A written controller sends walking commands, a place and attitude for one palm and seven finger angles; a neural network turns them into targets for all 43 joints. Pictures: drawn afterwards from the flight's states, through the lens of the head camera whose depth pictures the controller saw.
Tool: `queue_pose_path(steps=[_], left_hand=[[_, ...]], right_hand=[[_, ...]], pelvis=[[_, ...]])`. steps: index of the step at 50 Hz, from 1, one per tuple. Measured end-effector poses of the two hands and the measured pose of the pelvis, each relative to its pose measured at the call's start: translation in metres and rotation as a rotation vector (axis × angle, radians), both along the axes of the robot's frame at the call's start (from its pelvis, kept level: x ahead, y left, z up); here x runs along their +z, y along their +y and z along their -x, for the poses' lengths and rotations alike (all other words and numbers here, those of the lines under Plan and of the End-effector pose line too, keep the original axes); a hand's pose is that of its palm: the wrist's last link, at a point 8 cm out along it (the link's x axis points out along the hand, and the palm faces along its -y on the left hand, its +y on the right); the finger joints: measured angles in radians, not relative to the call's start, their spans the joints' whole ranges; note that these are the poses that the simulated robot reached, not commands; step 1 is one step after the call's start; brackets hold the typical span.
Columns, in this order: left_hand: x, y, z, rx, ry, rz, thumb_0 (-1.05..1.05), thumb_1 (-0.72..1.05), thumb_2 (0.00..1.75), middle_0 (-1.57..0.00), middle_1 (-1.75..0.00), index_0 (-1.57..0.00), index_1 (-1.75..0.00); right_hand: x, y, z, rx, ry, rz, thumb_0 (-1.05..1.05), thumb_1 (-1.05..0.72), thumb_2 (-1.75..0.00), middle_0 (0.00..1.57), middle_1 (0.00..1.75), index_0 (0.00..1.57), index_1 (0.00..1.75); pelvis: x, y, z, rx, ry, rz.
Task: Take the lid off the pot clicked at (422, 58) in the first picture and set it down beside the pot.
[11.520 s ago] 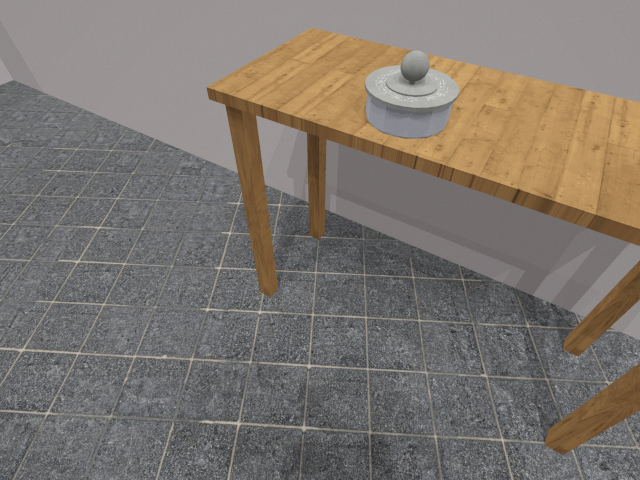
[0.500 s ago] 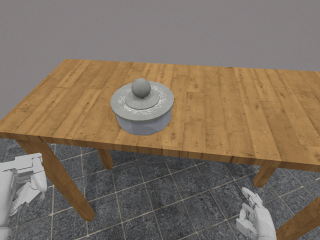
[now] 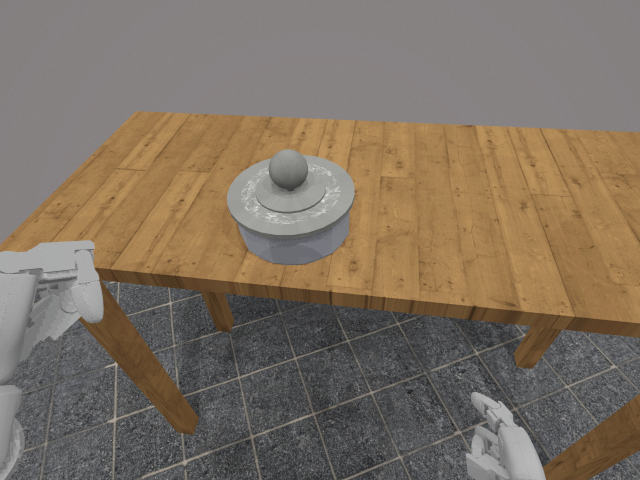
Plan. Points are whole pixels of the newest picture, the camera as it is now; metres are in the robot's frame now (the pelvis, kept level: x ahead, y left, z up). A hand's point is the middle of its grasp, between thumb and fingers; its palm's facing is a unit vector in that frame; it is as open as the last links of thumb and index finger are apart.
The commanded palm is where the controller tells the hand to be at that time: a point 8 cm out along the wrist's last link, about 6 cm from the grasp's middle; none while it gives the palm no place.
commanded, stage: reach forward and open the fingers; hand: left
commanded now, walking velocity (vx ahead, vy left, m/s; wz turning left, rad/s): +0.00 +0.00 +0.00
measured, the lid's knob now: (288, 169) +0.46 +0.12 +0.17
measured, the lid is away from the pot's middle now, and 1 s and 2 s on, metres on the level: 0.00 0.00 0.00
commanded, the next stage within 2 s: move the open hand above the knob in 1.24 s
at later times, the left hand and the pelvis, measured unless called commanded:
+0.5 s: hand (61, 276) +0.22 +0.27 +0.21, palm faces -0.02 +0.06 -1.00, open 5.1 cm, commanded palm +0.19 +0.26 +0.28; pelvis -0.03 +0.01 +0.00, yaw +2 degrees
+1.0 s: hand (80, 222) +0.25 +0.26 +0.25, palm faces +0.02 +0.06 -1.00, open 10.1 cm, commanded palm +0.22 +0.25 +0.32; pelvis -0.05 +0.01 +0.00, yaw +1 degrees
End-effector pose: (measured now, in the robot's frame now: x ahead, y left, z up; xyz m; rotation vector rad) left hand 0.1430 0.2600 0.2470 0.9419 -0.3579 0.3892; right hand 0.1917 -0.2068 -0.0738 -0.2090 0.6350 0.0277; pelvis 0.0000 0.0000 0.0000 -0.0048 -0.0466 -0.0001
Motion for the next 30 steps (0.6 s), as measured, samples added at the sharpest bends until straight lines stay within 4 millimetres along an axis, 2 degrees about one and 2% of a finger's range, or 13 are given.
queue_pose_path(steps=[4, 9, 18, 24, 30], left_hand=[[0.007, -0.004, -0.009, 0.081, 0.134, -0.318, 0.01, 0.82, 0.95, -1.29, -1.41, -1.29, -1.41], [0.010, 0.002, -0.022, 0.118, 0.304, -0.548, 0.00, 0.71, 1.03, -1.27, -1.28, -1.27, -1.28], [0.013, 0.004, -0.038, 0.061, 0.497, -0.623, 0.00, 0.43, 1.20, -1.20, -0.98, -1.20, -0.98], [0.020, 0.007, -0.052, 0.040, 0.551, -0.639, 0.00, 0.21, 1.33, -1.14, -0.77, -1.14, -0.77], [0.029, 0.003, -0.060, 0.006, 0.554, -0.658, 0.00, -0.01, 1.45, -1.06, -0.56, -1.07, -0.56]], right_hand=[[-0.004, -0.002, -0.008, 0.014, 0.049, -0.009, 0.02, -0.90, -0.90, 0.20, 0.30, 0.20, 0.30], [-0.006, 0.002, -0.022, 0.016, 0.054, -0.043, 0.02, -0.91, -0.90, 0.20, 0.30, 0.20, 0.30], [-0.001, 0.018, -0.032, 0.044, 0.006, -0.084, 0.02, -0.91, -0.90, 0.19, 0.29, 0.20, 0.30], [-0.002, 0.023, -0.021, 0.061, 0.018, -0.089, 0.01, -0.91, -0.90, 0.19, 0.29, 0.20, 0.30], [-0.005, 0.019, -0.004, 0.048, 0.028, -0.087, 0.01, -0.91, -0.90, 0.20, 0.30, 0.20, 0.30]], pelvis=[[-0.002, 0.003, 0.005, -0.007, 0.025, -0.002], [-0.002, 0.007, 0.010, 0.004, 0.041, -0.002], [0.002, 0.009, 0.017, 0.034, 0.037, -0.001], [0.003, 0.008, 0.025, 0.040, 0.032, -0.002], [0.003, 0.008, 0.033, 0.036, 0.026, -0.003]])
